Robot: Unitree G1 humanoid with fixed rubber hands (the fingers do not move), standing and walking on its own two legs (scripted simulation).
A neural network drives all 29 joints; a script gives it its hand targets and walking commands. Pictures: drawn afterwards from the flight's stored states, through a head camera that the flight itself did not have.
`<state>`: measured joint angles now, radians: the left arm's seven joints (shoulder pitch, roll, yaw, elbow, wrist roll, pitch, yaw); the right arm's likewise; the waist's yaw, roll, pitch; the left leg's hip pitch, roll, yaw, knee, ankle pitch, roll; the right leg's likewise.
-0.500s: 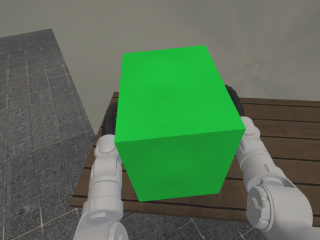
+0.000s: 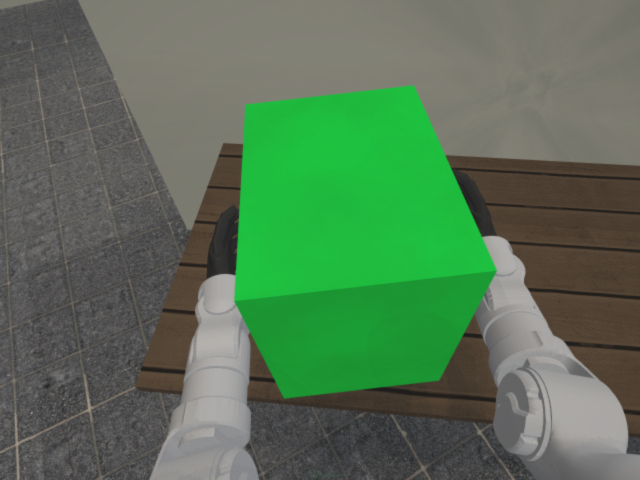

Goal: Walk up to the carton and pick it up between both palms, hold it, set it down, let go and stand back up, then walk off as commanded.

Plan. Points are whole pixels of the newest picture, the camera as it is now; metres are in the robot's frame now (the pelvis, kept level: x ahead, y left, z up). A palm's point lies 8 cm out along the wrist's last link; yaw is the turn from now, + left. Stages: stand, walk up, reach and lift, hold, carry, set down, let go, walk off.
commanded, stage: set down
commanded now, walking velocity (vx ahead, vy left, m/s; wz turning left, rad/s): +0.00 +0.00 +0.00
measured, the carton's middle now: (346, 248) +0.41 -0.01 +0.01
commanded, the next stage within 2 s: none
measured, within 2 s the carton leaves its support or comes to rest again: neither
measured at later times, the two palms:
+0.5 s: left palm (237, 288) +0.36 +0.14 -0.01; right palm (467, 244) +0.41 -0.18 +0.02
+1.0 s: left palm (239, 295) +0.36 +0.14 -0.02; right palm (464, 251) +0.41 -0.18 +0.01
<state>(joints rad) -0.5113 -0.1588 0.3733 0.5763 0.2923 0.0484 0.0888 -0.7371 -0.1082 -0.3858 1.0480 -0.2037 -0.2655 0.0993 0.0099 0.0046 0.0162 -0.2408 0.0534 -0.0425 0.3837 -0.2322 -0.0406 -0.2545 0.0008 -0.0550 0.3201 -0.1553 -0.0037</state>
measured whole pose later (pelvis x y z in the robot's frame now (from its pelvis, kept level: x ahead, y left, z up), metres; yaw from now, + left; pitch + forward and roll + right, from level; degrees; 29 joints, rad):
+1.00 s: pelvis +0.00 -0.01 -0.01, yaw +0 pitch +18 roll -1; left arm -0.52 -0.13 0.37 0.85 0.28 -0.30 0.16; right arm -0.74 -0.12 -0.47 1.19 -0.31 -0.50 0.10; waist 0.03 0.01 -0.10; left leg -0.50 0.06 -0.04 0.38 -0.20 -0.05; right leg -0.51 0.01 -0.06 0.32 -0.12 -0.02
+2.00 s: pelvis +0.00 -0.01 -0.01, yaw +0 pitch +19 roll -1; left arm -0.53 -0.15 0.44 0.89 0.29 -0.37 0.14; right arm -0.74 -0.12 -0.53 1.21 -0.36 -0.53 0.11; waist 0.03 0.01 -0.10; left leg -0.51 0.07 -0.04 0.38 -0.20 -0.05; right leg -0.53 0.01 -0.06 0.32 -0.12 -0.02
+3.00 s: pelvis -0.01 -0.03 -0.03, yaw -1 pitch +31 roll +2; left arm -0.78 0.08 0.16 1.41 -0.15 -0.62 0.10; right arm -0.90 -0.32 0.19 1.52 0.33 -0.65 0.04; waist 0.10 0.01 -0.22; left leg -0.80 0.07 -0.01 0.45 -0.18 -0.07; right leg -0.89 0.01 -0.03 0.51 -0.16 -0.04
